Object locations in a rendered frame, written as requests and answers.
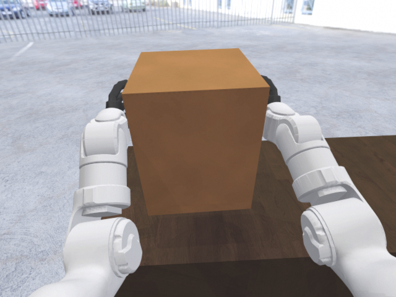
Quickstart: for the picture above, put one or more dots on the robot right hand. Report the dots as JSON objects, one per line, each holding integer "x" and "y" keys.
{"x": 273, "y": 94}

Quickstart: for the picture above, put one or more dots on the carton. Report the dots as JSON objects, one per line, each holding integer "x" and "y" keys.
{"x": 196, "y": 119}

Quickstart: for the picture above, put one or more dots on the right robot upper arm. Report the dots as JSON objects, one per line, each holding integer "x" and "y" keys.
{"x": 346, "y": 236}

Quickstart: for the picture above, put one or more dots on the pedestal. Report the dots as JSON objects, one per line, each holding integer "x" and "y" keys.
{"x": 257, "y": 252}

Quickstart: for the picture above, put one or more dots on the right robot forearm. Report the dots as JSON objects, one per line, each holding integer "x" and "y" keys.
{"x": 317, "y": 177}

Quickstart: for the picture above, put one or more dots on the left robot upper arm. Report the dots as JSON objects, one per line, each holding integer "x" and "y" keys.
{"x": 98, "y": 256}

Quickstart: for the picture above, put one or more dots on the robot left hand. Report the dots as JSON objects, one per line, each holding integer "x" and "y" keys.
{"x": 115, "y": 97}

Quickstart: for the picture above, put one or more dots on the left robot forearm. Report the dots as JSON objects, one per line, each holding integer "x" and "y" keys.
{"x": 103, "y": 190}

